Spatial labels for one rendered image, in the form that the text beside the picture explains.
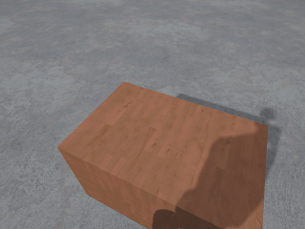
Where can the pedestal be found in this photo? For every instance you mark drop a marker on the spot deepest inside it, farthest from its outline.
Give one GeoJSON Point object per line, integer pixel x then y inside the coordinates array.
{"type": "Point", "coordinates": [168, 163]}

